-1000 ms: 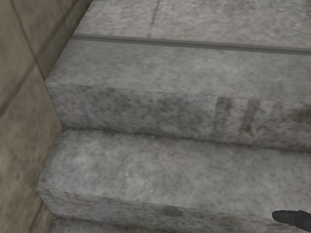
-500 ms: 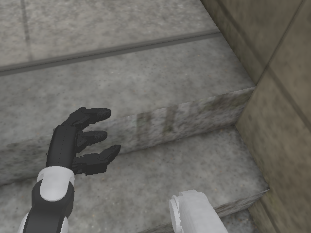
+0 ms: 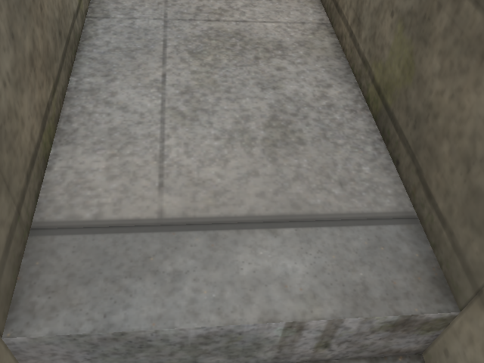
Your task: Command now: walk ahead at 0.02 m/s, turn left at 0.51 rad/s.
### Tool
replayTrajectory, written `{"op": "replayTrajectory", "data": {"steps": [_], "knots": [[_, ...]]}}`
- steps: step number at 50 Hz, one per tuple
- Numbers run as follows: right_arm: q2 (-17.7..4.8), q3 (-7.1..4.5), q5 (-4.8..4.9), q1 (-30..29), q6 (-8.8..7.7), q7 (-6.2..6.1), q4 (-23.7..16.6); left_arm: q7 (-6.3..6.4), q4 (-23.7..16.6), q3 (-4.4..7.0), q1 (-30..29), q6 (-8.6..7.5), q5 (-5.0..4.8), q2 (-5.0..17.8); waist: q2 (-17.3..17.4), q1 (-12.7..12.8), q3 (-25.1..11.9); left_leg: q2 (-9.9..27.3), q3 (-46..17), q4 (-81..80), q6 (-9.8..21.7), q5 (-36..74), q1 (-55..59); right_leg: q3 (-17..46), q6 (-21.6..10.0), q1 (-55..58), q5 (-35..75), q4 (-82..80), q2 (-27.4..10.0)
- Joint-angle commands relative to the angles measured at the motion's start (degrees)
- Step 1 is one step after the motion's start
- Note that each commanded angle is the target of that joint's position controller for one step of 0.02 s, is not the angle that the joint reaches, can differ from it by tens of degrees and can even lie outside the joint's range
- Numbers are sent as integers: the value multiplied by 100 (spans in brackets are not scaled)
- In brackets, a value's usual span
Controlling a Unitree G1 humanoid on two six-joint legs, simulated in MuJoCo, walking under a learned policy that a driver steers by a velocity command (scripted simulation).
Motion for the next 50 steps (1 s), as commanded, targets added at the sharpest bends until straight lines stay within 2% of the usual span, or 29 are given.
{"op": "replayTrajectory", "data": {"steps": [1,3,6,9,11,12,13,14,15,17,19,20,22,25,27,31,33,35,37,38,40,41,42,43,44,45,46,48,50], "knots": [[-1412,-293,277,307,-223,-187,-570,345,-381,149,-51,-284,-86,316,2495,45,-437,1266,-2925,-2381,2263,3710,2020,133,417,-1983,-1053,2103,611],[-1145,-298,19,503,-169,-244,-262,295,-457,81,-582,-287,-54,22,2019,-410,163,1130,-3321,-2669,1974,977,1477,968,365,-2841,-1098,4187,366],[-1246,-242,30,-1336,-133,-463,-1210,482,-805,164,-673,-226,-6,328,59,246,-335,626,-2165,-2082,1166,1049,198,1320,399,-1521,-1041,3139,37],[-1165,-264,147,-1880,-26,-733,-1418,401,-677,43,-109,-96,-48,-10,632,509,-767,385,-2042,-1696,1094,2261,277,1095,577,511,513,-16,348],[-921,-267,183,-1330,136,-505,-1269,292,-833,135,-192,-106,-163,226,427,325,-745,389,-1964,-1565,1146,2029,826,901,344,1268,2131,-1434,376],[-406,-184,112,-844,181,-464,-1269,299,-969,251,-298,-148,-46,714,-305,-24,-1067,-310,-1196,-613,517,941,493,1831,-489,2050,4625,-1388,-371],[-287,-162,41,-437,121,-552,-1467,132,-1188,403,-332,-92,-21,1319,-1151,-369,-1299,-760,-347,331,-92,-675,-727,2877,-1606,3004,5716,-1485,-1133],[-565,-218,68,-732,92,-625,-1466,7,-1183,575,146,-62,-1,1487,-1333,74,-1019,-876,-164,1588,-430,-1348,-1841,3935,-2275,3283,5406,-1889,-1728],[-808,-285,75,-741,102,-729,-1455,-47,-990,654,619,-82,103,1528,-1157,275,-857,-1008,-32,4029,-607,-1643,-2565,4281,-2398,3073,4663,-2024,-1913],[-760,-290,-34,-201,27,-812,-1040,-232,-1335,217,-230,118,410,642,-170,-55,-267,-968,-613,6450,-254,-137,-2686,3136,-1766,1370,3296,-1966,-1479],[-784,-220,67,-1252,7,-846,-1689,-340,-1456,-133,-492,324,306,89,-121,-6,-617,-865,-431,6485,-97,393,-3124,2515,-1678,1372,2398,-2067,-989],[-730,-214,11,-1275,16,-824,-1737,-398,-1487,-302,-564,197,266,-190,229,-106,-407,-627,-560,5691,-192,451,-3470,2374,-1468,1614,1928,-2136,-782],[-693,-186,79,-985,23,-746,-1459,-385,-1436,-503,-426,39,9,-423,-34,-84,-631,-288,-610,4429,-523,365,-3052,2081,-1129,2001,1586,-2213,-637],[-419,-14,-20,-1160,82,-515,-1440,-384,-1118,-270,-263,26,-256,274,173,-148,-388,34,809,948,-784,-445,-1279,1133,-670,1583,1091,-2421,-118],[-304,49,-167,-1103,171,-430,-1347,-474,-506,31,598,64,-98,896,-503,-60,-95,217,963,558,-413,1017,-310,1557,-1132,1344,1562,-2463,-633],[-398,98,73,-920,148,-431,-1352,-676,-373,-222,493,108,-261,-95,-179,-165,50,307,648,-1361,195,1738,506,1759,-1034,1515,20,-2537,-873],[-780,-28,60,-1375,165,-459,-1621,-442,-180,132,1325,185,-27,689,-424,575,295,-161,993,-1002,486,226,-2,2375,-1403,1864,-1903,-3038,-1099],[-626,-40,26,-1855,131,-495,-1736,-169,69,279,1724,227,195,1046,-470,721,874,175,739,-581,744,528,-1881,3374,-1886,2582,-2369,-3498,-1915],[-290,29,-95,-1509,25,-521,-1572,-57,-54,260,1268,205,160,943,-316,356,511,150,798,107,983,671,-1169,3230,-1897,2017,-2227,-3729,-2000],[-269,-2,-236,-952,21,-498,-1343,-174,-236,187,682,251,83,631,-173,-60,470,158,848,13,1051,889,-308,2657,-1733,1323,-1598,-3596,-1582],[-67,6,-151,-887,25,-257,-1164,-472,-470,-21,-275,324,-183,-119,186,-625,122,88,975,-1921,813,1993,1357,1239,-1000,926,1179,-2470,-397],[-369,-35,-52,-749,51,-304,-1146,-495,-544,127,-208,339,-197,201,152,-524,-318,169,846,-2111,925,3735,1937,772,-715,1232,3685,-1665,-123],[-1141,-222,27,-253,57,-479,-1155,-451,-534,234,488,266,-149,307,260,-100,-1144,432,391,-1610,1355,5563,3132,700,-434,759,3769,-589,142],[-1712,-431,-47,449,47,-609,-1059,-404,-544,173,682,166,-114,123,754,-277,-1458,1116,-223,-1781,1968,6993,4115,610,-228,-375,1990,659,327],[-1856,-548,-115,1671,41,-621,-662,-321,-368,141,716,153,6,47,1834,-758,-1224,2200,-1190,-2148,2813,8301,4839,376,204,-2097,-1284,3406,800],[-1579,-437,-336,2401,-28,-530,-183,-281,16,83,1198,172,153,-140,1755,-728,-1132,2255,-1046,-1774,2858,8732,4498,908,93,-2980,-1574,6837,649],[-1300,-343,-455,2137,-52,-448,-54,-240,33,110,1383,173,102,-303,1600,-466,-902,2302,-799,-1978,2587,7601,4174,1275,-150,-4150,-1607,8723,727],[-231,70,-375,793,48,-297,-287,20,-568,133,82,181,-8,-371,589,-35,-249,1827,184,-2653,2064,5421,3003,1320,-471,-5017,-1575,8759,640],[-501,19,-445,939,6,-387,301,220,-1502,-218,-409,367,-189,-625,930,253,-264,1703,553,-2949,1586,4865,3142,1517,-718,-5888,-3302,8614,454]]}}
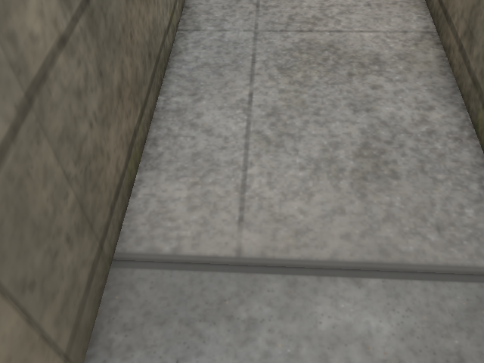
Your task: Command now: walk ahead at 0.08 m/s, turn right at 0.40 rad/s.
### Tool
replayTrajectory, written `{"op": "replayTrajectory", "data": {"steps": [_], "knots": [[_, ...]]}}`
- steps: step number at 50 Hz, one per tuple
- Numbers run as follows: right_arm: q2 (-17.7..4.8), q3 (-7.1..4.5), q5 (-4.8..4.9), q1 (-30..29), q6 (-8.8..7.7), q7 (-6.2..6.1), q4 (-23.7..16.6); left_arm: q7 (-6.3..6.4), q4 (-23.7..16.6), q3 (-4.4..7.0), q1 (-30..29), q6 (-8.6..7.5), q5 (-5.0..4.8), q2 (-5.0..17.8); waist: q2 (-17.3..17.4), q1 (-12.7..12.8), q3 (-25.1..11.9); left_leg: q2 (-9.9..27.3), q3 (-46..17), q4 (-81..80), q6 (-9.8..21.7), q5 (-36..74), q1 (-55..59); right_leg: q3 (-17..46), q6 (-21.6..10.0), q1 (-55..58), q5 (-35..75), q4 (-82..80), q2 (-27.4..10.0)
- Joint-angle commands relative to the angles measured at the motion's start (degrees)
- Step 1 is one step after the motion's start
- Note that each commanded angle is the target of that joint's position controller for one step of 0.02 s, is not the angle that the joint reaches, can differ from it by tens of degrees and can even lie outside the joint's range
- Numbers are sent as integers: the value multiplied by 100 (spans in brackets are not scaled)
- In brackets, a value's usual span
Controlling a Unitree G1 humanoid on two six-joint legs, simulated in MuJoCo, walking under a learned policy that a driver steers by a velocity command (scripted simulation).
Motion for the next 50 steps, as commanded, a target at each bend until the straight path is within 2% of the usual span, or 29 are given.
{"op": "replayTrajectory", "data": {"steps": [1,2,3,4,5,6,7,8,10,12,14,15,16,17,19,20,21,23,25,27,31,36,38,42,45,46,47,49,50], "knots": [[-141,118,-235,595,25,55,582,224,-1465,-452,-1023,82,-174,-416,44,301,-36,1800,-907,-1079,1150,3867,1561,679,-455,-3083,-1087,471,-417],[-293,116,-394,140,-5,168,430,217,-1564,-465,-935,127,-198,-294,-257,512,-2,1594,-598,-1440,1083,3009,984,592,-528,-2739,-510,-434,-532],[-647,63,-456,123,29,247,240,230,-1752,-401,-1178,167,-19,210,-574,538,-270,1387,-391,-1700,1056,2004,292,275,-488,-2019,777,-1994,-735],[-797,17,-386,162,122,293,220,229,-1841,-388,-1396,283,87,240,-202,521,-219,1298,-356,-2108,1105,1363,-309,-32,-537,-1567,1303,-2290,-683],[-1576,-175,-180,122,236,427,155,-3,-2005,-576,-1734,490,194,54,483,500,10,1692,-407,-3099,1581,1889,-921,-412,-383,-671,-501,-2180,-333],[-1604,-187,-213,28,350,497,81,-217,-1807,-635,-1641,676,173,28,300,472,219,1965,-517,-2980,1730,2403,-474,-386,-460,-1201,-251,-2103,-419],[-1564,-172,-42,-288,335,550,-204,-460,-1380,-605,-964,711,230,-30,62,663,144,1873,68,-2250,1640,4576,160,-554,-408,-1408,148,-1843,-433],[-1191,10,-89,-299,280,612,-285,-486,-1194,-662,-736,862,357,-81,-73,799,-471,2083,105,-1833,1793,6637,598,-638,-465,-956,986,-1965,-445],[-1593,-176,64,-61,139,468,-407,-422,-1127,-692,-795,696,181,-33,517,564,-984,1914,214,-1064,1910,10092,1721,-1115,-200,-309,1011,-3547,117],[-1640,-300,48,406,155,357,-224,-209,-1099,-703,-801,571,-16,131,1042,312,-1041,1845,224,-365,1777,10699,2666,-1031,-320,58,888,-5033,471],[-1321,-383,-177,746,239,299,-466,119,-920,-444,-309,474,36,705,-319,89,-1535,897,189,1337,903,7398,681,1106,-1272,2038,3595,-5866,234],[-808,-299,-250,248,336,367,-757,261,-756,-217,273,481,224,1095,-1679,477,-1452,102,-106,3291,202,1773,-970,2884,-1829,2957,3629,-7797,-365],[-641,-249,162,13,424,415,-736,163,-857,-18,639,432,298,1484,-1927,1029,-1507,-474,-1448,6615,37,1289,-2043,4169,-1908,3290,2498,-8892,-691],[-741,-330,317,-240,415,387,-733,38,-569,15,836,250,283,1566,-1628,876,-983,-935,-2346,8262,116,1441,-3442,4398,-1609,3414,1928,-9232,-742],[-511,-229,108,-804,242,223,-968,-137,-46,-72,665,-101,27,1097,-782,410,-116,-1020,-2575,9149,235,1479,-4934,4194,-1354,3400,1689,-9066,-545],[-395,-114,-12,-770,156,98,-1032,-140,64,-207,347,-302,-27,660,-530,16,-195,-897,-2409,9221,224,1314,-5019,3759,-1367,3360,1934,-9024,-395],[-473,-72,59,-730,152,-28,-954,-112,47,-302,-79,-354,-52,281,-396,-154,-321,-659,-2158,9169,197,1157,-5160,3269,-1353,3286,2132,-9026,-367],[-518,-10,158,-790,301,-238,-933,-135,-149,-430,-378,-368,136,22,-273,-355,-424,-273,-1924,8796,-42,1228,-4833,2722,-1153,2892,2871,-9238,-288],[-633,34,270,-1373,386,-268,-1305,-27,-362,-335,-331,-438,281,365,-42,-273,-296,-46,-1592,7957,-375,574,-4296,2212,-1094,2527,3640,-9472,-319],[-576,129,473,-1758,332,-216,-1761,116,-206,-207,760,-384,451,797,-711,136,-433,-333,-1301,8821,-385,-42,-4365,2208,-1287,3138,5052,-9530,-494],[-431,294,464,-1839,162,-490,-2212,32,-111,-249,1804,-504,483,825,-774,297,-117,-474,-1530,10264,-186,-933,-6003,2831,-1314,4681,5261,-9463,-936],[-543,292,417,-1547,247,-539,-2481,194,-761,-362,1242,-724,436,894,-672,141,31,-227,-1373,10184,-654,-249,-5708,2857,-1269,4488,4760,-9564,-954],[-726,288,370,-1981,266,-571,-2791,323,-777,-286,1709,-754,374,1162,-980,466,-4,-196,-1556,9904,-807,-856,-6021,2748,-1048,5012,5356,-9220,-1075],[-500,427,391,-2926,188,-722,-3470,543,-335,-147,2774,-563,432,1427,-1291,962,-53,-243,-1409,9775,-471,-2312,-7091,3310,-1014,5792,6509,-9033,-1413],[-205,566,253,-2509,319,-638,-3730,411,117,-62,3021,-535,514,1735,-1325,572,134,-54,-2109,9994,-162,-2979,-7643,4162,-1153,5730,5345,-9757,-2247],[-252,548,130,-2662,279,-595,-3950,332,138,56,2924,-540,362,1941,-1193,413,292,51,-2075,9861,-27,-3310,-7568,4190,-991,5451,4411,-9935,-2219],[-246,611,41,-2685,303,-340,-3982,230,-315,138,1763,-546,232,2233,-481,-179,424,162,-1120,7515,52,-3949,-6149,3256,-733,4312,3002,-10486,-1668],[-101,624,216,-2079,536,94,-3549,-58,-626,118,688,-404,359,2382,-1029,-620,378,-107,-506,6464,-111,-2521,-1890,2592,-675,892,1831,-11864,-1555],[-117,535,338,-1222,517,194,-3197,-211,-768,95,-176,-411,215,2382,-1215,-1206,-18,-314,-325,5991,-394,-1862,-797,1836,-510,972,3173,-11604,-1395]]}}
Over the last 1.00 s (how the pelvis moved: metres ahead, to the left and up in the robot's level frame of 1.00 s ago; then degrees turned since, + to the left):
0.11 0.03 0.04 8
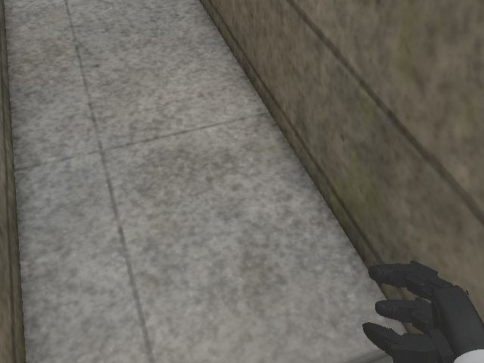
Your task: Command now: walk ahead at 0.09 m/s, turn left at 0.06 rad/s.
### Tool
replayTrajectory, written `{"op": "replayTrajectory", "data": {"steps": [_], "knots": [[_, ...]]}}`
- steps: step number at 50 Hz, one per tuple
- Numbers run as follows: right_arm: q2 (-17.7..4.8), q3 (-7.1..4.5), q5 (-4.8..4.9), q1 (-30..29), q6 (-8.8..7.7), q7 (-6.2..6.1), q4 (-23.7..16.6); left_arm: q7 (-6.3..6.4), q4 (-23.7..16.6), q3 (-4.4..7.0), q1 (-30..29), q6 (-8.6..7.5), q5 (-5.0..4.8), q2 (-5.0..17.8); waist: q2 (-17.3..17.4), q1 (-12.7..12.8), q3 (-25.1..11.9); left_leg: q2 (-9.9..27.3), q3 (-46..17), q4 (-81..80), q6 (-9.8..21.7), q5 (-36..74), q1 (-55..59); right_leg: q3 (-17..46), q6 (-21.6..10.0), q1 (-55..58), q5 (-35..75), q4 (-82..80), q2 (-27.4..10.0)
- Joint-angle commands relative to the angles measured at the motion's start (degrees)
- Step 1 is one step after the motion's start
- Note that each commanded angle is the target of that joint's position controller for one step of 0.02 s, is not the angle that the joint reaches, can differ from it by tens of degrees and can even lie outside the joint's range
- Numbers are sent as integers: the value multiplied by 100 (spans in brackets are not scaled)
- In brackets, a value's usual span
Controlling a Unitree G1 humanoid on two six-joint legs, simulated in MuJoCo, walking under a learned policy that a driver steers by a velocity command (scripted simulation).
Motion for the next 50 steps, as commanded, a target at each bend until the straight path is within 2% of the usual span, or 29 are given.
{"op": "replayTrajectory", "data": {"steps": [1,2,3,4,5,6,7,8,11,15,20,21,25,26,27,28,29,30,32,34,36,37,39,40,42,43,44,46,50], "knots": [[-628,-379,309,1546,-179,446,370,-439,-1242,77,-2731,-91,-154,884,256,-1818,-753,-558,57,-3268,-145,1355,4653,-679,-788,-2054,2896,-75,-380],[-1028,-569,-50,2841,-310,414,1248,-532,-1238,-44,-2012,-16,-63,196,1223,-1509,-1097,-808,-1020,-4113,436,3493,5395,-746,-745,-2019,2916,1846,36],[-1733,-653,-267,3375,-358,340,1051,-526,-1433,92,-1424,34,5,177,2578,-1242,-1261,984,-5602,-5824,1902,3790,5920,115,-90,-3626,54,3175,1065],[-1521,-671,-161,3583,-417,366,1096,-391,-1181,89,-1420,-3,-117,68,2684,-1463,-769,1173,-5526,-5913,2062,3092,5535,781,-127,-4017,394,5105,1143],[-1565,-671,-4,2881,-483,411,1108,-297,-1277,70,-1572,-27,-151,84,3136,-862,-337,1067,-4581,-5852,2150,2998,4843,464,-150,-4441,422,6803,1218],[-1248,-612,86,1972,-499,391,990,-269,-1047,170,-1206,-8,-191,453,2397,-467,-366,983,-3651,-5462,1957,2970,4420,71,5,-4608,692,7663,1062],[-747,-524,209,1760,-502,318,1267,-228,-591,171,-732,57,67,430,1285,-253,-323,552,-2421,-4235,1330,2637,3632,-510,-28,-4148,1105,7822,500],[-710,-427,241,1093,-575,305,1122,-243,-877,25,-936,31,12,376,834,123,175,818,-3012,-5089,1439,1525,2365,-873,11,-3770,167,7827,450],[-387,-342,126,1220,-793,11,1584,-9,-1166,-76,-1776,170,-81,448,628,-339,324,428,-2499,-5019,1192,1218,1416,-1027,5,-3668,-473,7908,444],[-412,-318,-111,2319,-903,-168,1886,227,-1737,-60,-3444,192,22,587,814,-1035,-129,31,-2617,-4576,1224,3366,3533,-796,-34,-4591,328,6474,228],[-445,-364,167,4364,-881,-521,2570,231,-2187,-152,-5035,-65,111,419,1458,-2052,-612,269,-4055,-3521,1342,5392,5637,-437,-401,-6244,-2114,6750,463],[-659,-437,86,3956,-798,-404,2634,190,-2110,-145,-4965,-154,-59,303,1517,-1806,-386,338,-4494,-3592,1572,4564,5335,-490,-419,-6224,-2120,6487,401],[-838,-400,144,2173,-709,-242,1936,213,-1798,-178,-3855,-188,-139,261,682,-900,-851,-289,-3776,-3816,1158,4243,2474,-1005,-66,-2339,-170,4004,556],[-882,-450,303,1692,-648,-232,1790,181,-1703,-99,-3692,-195,-209,403,534,-700,-632,-622,-3195,-3398,697,4337,1975,-1185,13,-1037,608,2094,510],[-611,-444,19,1861,-577,-86,1819,78,-1346,16,-2916,-265,-398,595,-285,-584,-1428,-1194,-2061,-2551,47,4003,1000,-1043,-236,1696,4227,1649,164],[-235,-486,-192,2552,-518,12,1712,-42,-1214,336,-2394,-249,-351,1482,-730,-793,-1262,-1477,-1279,-1496,-658,1302,-370,252,-916,3123,6803,2025,-877],[-439,-648,-91,2596,-505,58,1611,-67,-1429,555,-2519,-209,-136,2189,-37,-753,-334,-1131,-1230,-231,-789,969,-888,1201,-990,2168,5734,1806,-1532],[-425,-666,-129,2351,-489,-109,1606,99,-1583,560,-2706,-48,-60,1788,721,-711,14,-929,-962,-14,-915,1518,-1178,856,-1014,1215,4018,1700,-1488],[-240,-583,-225,2588,-489,-358,1551,301,-1893,236,-3224,158,-119,713,385,-1077,78,-695,-796,-1071,-654,2059,34,-347,-651,51,4080,1214,-1036],[-171,-587,-295,2777,-447,-449,1584,512,-2046,236,-3648,264,-486,202,324,-1488,15,-606,-235,-2670,-422,2282,1572,-762,-539,-645,4159,396,-910],[-50,-647,-233,2792,-343,-129,1707,610,-2159,367,-3809,17,-547,275,10,-1425,66,-526,342,-3720,-336,2627,2649,-1426,-337,-439,4168,-80,-650],[-67,-563,-366,2662,-244,-112,1864,461,-2139,250,-3749,186,-237,111,192,-1263,-455,-479,244,-4035,-259,2143,3047,-1760,-316,-311,3965,-78,-565],[-176,-535,-152,2390,-222,-193,1752,369,-2043,224,-3296,496,17,-143,806,-1063,-195,-460,-439,-5480,209,2809,3092,-2033,-105,27,2475,1196,-207],[-230,-523,-30,2362,-242,-260,1756,327,-1909,248,-3199,595,-3,-101,1247,-1223,-273,-431,-796,-6213,472,3411,3234,-1955,-104,-131,1348,2625,-18],[-372,-437,-311,2742,-183,-241,1872,345,-1793,284,-3147,399,-225,-82,1271,-1231,-643,-276,-1844,-5891,985,3163,3899,-1049,-95,-1770,321,5527,435],[-619,-462,-204,2352,-285,-226,1588,370,-1835,255,-2485,193,-215,-96,1754,-841,-763,33,-2861,-6341,1521,2454,3994,-430,29,-2557,296,6448,721],[-668,-553,161,1389,-531,-211,1282,335,-1683,261,-1801,2,-185,65,1936,-533,-366,509,-3672,-6706,1928,1103,3476,-430,254,-3116,493,6641,769],[-647,-515,392,1316,-807,-167,1357,427,-1439,392,-2047,-12,-211,443,871,-678,105,486,-4052,-6916,1758,582,3061,-732,596,-3371,377,6707,527],[-328,-328,360,1436,-816,-132,1566,524,-1196,338,-2142,55,-340,330,1132,-725,-114,-9,-3682,-5949,1738,1181,2579,-614,760,-3252,670,6843,584]]}}
Over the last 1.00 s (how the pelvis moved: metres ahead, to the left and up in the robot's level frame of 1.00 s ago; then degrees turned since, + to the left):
0.23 0.03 0.21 -27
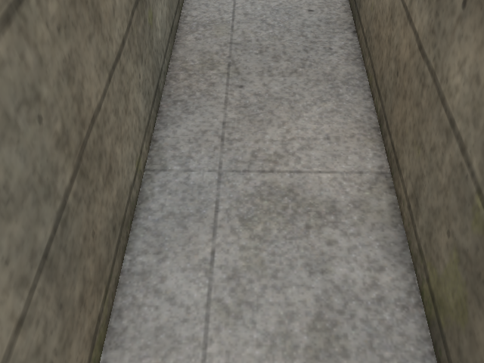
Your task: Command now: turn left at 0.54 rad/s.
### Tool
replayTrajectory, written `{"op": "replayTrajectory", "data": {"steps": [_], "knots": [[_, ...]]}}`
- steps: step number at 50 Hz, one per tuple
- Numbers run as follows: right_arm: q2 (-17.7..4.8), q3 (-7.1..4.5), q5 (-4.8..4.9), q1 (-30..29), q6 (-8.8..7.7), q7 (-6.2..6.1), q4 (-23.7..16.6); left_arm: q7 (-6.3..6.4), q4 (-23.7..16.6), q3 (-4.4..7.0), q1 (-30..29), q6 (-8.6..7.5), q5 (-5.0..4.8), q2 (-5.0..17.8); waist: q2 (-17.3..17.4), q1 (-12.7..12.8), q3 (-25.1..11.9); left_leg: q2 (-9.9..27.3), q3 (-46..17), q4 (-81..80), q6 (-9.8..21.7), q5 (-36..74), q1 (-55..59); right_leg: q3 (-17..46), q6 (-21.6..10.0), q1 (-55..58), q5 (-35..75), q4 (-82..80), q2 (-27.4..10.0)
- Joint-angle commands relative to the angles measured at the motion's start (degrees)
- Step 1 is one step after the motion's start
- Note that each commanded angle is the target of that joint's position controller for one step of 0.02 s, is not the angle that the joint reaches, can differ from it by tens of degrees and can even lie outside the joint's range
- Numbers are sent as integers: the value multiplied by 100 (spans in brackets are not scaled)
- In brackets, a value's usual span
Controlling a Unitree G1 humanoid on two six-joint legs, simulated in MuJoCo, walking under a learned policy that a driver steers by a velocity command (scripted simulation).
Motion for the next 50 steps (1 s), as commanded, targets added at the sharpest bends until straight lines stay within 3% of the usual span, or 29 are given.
{"op": "replayTrajectory", "data": {"steps": [1,2,3,5,6,7,8,9,10,11,12,13,14,15,16,17,18,19,20,21,22,24,26,29,40,46,47,48,50], "knots": [[-292,39,34,117,-66,31,-248,30,-382,86,-212,-78,-41,404,456,91,-276,1207,-3116,-1780,1281,-935,458,42,67,-643,28,484,120],[-351,51,18,-111,1,5,-293,-45,-289,84,-138,-48,34,431,485,201,-224,1081,-2882,-1521,1245,-823,366,49,-27,-712,162,536,109],[-413,38,-86,171,4,14,-290,-66,-419,147,-361,-79,-115,607,395,29,-272,1345,-3236,-1654,1364,-771,594,164,-29,-910,-323,313,54],[-497,49,16,42,71,-103,-416,-84,-454,80,-230,-98,-118,566,947,126,-313,1502,-3503,-1709,1447,-775,649,203,-99,-1052,-466,505,29],[-610,20,4,-133,72,-29,-377,-225,-553,-63,-214,-114,-70,346,513,371,-341,1654,-3164,-2221,1361,-643,771,-222,-131,-702,-1921,-1513,-103],[-743,-20,65,-117,60,-96,-360,-308,-716,-207,-319,-99,-67,183,152,301,-387,1539,-3144,-2034,1096,-961,523,-476,-107,49,-2930,-3259,-92],[-858,-81,180,-271,80,-101,-322,-414,-624,-218,-86,-87,-71,116,52,497,-348,1236,-2625,-1854,754,-1562,255,-1054,-202,1121,-2674,-4860,114],[-771,-54,128,-544,94,-15,-308,-558,-284,-247,677,-148,-93,-178,-409,818,-441,1166,-2389,-1219,247,-2036,-558,-642,-414,3059,-815,-5398,-62],[-384,-53,-183,-185,87,73,-155,-666,-8,-204,1156,-170,-119,-35,-1074,746,-768,524,-1040,234,-798,-1106,-1712,712,-1237,4773,524,-4856,-766],[-183,-66,-463,-288,102,149,-370,-725,-162,-4,685,-138,-17,707,-1920,691,-512,348,-8,977,-1180,-1029,-2357,2740,-2106,4583,706,-5728,-1603],[-264,-153,-283,-606,3,97,-232,-709,-580,22,-36,-186,97,806,-1332,794,-137,794,126,2075,-1190,-1070,-2409,2732,-2085,4120,544,-5754,-1665],[-302,-156,-285,-953,-3,48,-151,-645,-542,-53,24,-249,129,568,-799,965,250,1071,188,2887,-1120,-711,-1823,2273,-1900,2937,-359,-5894,-1412],[-355,-214,-292,-877,-12,58,-48,-640,-608,-205,-208,-268,73,192,-510,811,301,1271,72,3313,-1192,-446,-1255,1718,-1844,2440,-381,-5708,-1130],[-333,-173,-356,-824,66,66,-52,-553,-706,-279,-506,-239,-13,34,-191,631,284,1368,310,2415,-1116,78,-709,922,-1634,1960,-641,-5476,-722],[-342,-135,-359,-1231,67,53,-225,-440,-629,-298,-236,-220,-145,-8,161,720,344,1477,136,950,-1167,-152,-617,852,-1483,2046,-955,-5337,-690],[-192,-66,-332,-1199,62,96,-129,-381,-641,-284,-220,-238,-267,-58,244,710,336,1466,519,-457,-1235,-255,-36,503,-1232,2213,-1282,-5439,-498],[-106,-77,-355,-599,99,242,247,-430,-741,-281,-686,-314,-334,-149,-6,380,368,1361,1332,-945,-1300,-153,1395,48,-989,1580,-1690,-5613,-220],[-116,-120,-364,49,54,464,440,-573,-642,-311,-749,-341,-364,-274,-170,3,367,1345,1272,-1020,-1170,293,2860,187,-868,810,-2097,-5498,-296],[-217,-131,-306,227,21,577,585,-673,-498,-382,-375,-317,-472,-605,138,95,359,1421,770,-1822,-861,997,3327,-50,-687,780,-2242,-5142,-118],[-848,-173,-183,-646,-12,557,199,-698,-377,-291,458,-313,-329,-415,371,736,205,1885,-756,-2578,20,49,3367,-94,-444,873,-1332,-5056,-93],[-42,-132,-159,-34,435,224,-20,-331,-73,-322,687,-125,-116,-853,507,731,-358,2671,-1986,-3563,452,1403,3146,-399,-811,1772,-583,-4932,-468],[-127,-157,-250,-541,631,82,-46,-168,150,-307,412,113,52,-842,266,870,110,2498,-1561,-3722,408,1543,2876,-462,-856,2403,-309,-5661,-498],[-304,-266,-268,-486,679,63,2,-176,442,-238,296,248,123,-706,-89,757,218,2045,-671,-3800,-11,708,2862,-609,-983,3192,197,-6642,-460],[-446,-378,-239,-425,683,16,89,-169,653,-157,242,259,96,-516,-125,683,409,1902,-431,-4021,-269,1474,3189,-670,-1143,3472,433,-7164,-481],[-51,-451,-334,-410,711,1,451,-37,1371,-85,781,195,128,-493,61,634,477,1661,-42,-4155,-312,1544,3561,-696,-1210,3656,344,-7876,-608],[-315,-540,-320,-293,719,-153,479,-4,1499,-14,913,162,25,-340,-17,465,485,1704,164,-3807,-340,1432,4198,-486,-1268,2818,223,-7643,-546],[-1175,-764,-501,-695,401,-142,313,-238,636,-27,193,9,24,-253,-633,347,650,1687,348,-3394,-28,204,3654,183,-1368,2460,-767,-7606,-749],[-1097,-795,-443,-556,167,-174,425,-312,584,10,76,-38,75,-178,-686,324,670,1700,356,-3401,147,-428,3689,239,-1505,2067,-1323,-7566,-796],[-1012,-816,-458,324,-87,-291,763,-345,326,93,17,-113,174,-29,-243,1,700,2019,-51,-3520,493,-981,4239,314,-1514,1128,-1558,-6959,-688]]}}
Over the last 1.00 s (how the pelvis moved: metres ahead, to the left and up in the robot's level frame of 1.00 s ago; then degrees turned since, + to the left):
0.11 -0.07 0.12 30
